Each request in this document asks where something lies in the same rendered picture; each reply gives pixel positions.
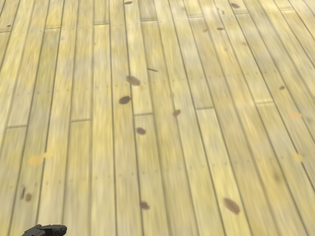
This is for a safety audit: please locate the left robot hand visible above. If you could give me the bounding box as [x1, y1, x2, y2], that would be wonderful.
[22, 224, 67, 236]

